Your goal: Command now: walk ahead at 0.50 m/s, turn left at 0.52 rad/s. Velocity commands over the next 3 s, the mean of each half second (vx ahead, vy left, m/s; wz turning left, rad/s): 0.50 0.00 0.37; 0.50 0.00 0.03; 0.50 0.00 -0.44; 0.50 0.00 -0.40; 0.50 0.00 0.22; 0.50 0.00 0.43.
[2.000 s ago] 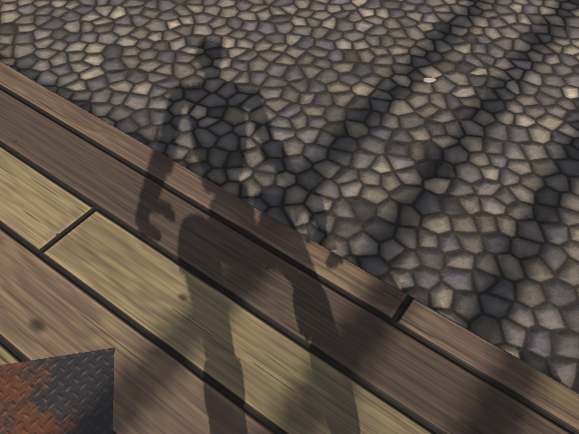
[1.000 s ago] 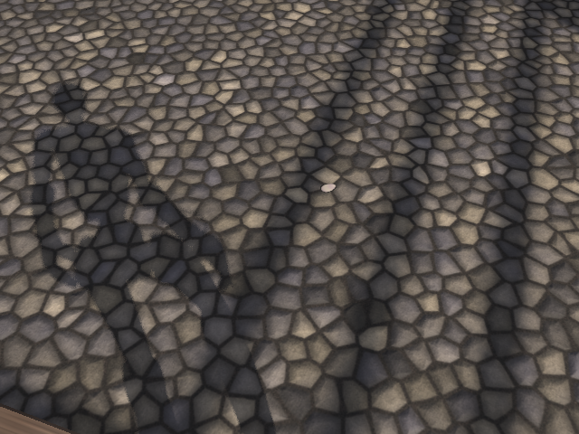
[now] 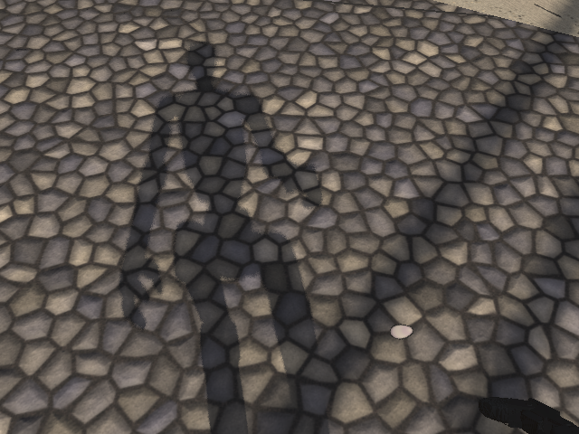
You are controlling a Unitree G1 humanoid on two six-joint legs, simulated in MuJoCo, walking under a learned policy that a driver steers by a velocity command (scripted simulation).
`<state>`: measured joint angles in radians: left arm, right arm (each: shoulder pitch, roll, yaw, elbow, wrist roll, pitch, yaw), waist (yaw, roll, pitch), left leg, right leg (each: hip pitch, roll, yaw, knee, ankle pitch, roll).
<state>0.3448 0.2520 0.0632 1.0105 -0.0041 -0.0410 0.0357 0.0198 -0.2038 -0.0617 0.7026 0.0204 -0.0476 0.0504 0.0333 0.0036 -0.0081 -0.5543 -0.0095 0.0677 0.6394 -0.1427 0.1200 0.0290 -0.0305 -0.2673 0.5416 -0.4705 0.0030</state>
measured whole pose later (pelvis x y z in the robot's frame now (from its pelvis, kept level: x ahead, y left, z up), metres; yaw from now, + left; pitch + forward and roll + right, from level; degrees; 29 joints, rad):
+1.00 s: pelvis +0.55 +0.05 +0.01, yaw +10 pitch +3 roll -1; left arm 0.42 0.27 0.06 0.95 -0.02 -0.05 0.00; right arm -0.01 -0.23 -0.05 0.68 0.01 -0.10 0.03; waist 0.10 0.01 0.01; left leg -0.49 0.01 0.01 0.49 -0.04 0.04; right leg 0.00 0.01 0.02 0.44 -0.46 -0.01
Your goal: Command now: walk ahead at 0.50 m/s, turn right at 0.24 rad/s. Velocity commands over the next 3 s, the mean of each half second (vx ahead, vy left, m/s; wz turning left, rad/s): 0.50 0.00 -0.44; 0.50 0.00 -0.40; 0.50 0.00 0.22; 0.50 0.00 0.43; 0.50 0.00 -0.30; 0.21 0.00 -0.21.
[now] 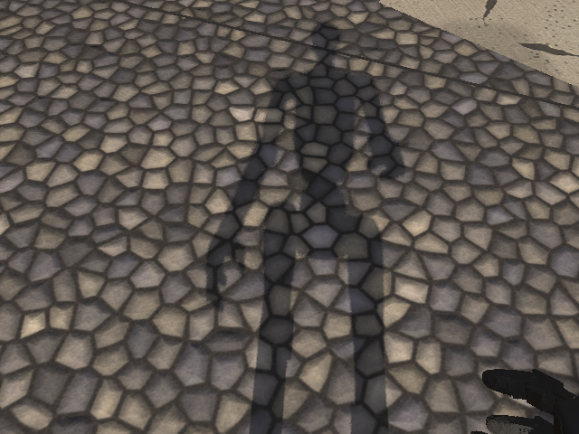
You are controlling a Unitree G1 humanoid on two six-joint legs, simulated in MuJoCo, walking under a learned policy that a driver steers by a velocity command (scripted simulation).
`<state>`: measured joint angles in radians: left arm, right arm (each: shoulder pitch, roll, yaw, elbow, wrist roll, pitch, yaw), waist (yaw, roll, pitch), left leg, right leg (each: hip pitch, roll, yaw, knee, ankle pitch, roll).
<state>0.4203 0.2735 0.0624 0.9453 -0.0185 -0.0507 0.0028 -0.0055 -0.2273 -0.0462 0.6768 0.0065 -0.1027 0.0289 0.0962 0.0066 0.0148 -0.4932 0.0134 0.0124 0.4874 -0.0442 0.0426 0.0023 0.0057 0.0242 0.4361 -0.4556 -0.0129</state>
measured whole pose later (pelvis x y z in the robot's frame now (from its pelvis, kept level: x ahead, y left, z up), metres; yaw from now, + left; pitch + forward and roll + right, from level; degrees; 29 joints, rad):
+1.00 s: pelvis +0.51 -0.14 +0.01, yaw -27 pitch +2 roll -1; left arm 0.36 0.27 0.07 0.80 -0.01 -0.05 0.01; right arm 0.03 -0.26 -0.04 0.75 0.01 -0.11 0.04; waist 0.08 0.04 0.01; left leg -0.57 0.04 -0.02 0.51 0.05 0.01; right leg 0.01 0.09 0.11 0.31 -0.36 -0.07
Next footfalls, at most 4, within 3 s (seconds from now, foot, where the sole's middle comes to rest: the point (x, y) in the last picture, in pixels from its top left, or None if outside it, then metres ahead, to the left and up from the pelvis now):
0.52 right None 0.39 -0.18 -0.76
1.06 left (382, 314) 0.76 -0.13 -0.76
1.54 right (499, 278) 0.90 -0.44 -0.76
2.02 left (401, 185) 1.20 -0.19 -0.76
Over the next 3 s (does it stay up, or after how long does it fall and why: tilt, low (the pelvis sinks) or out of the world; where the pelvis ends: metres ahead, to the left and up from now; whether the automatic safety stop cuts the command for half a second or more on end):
stays up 1.46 -0.39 0.01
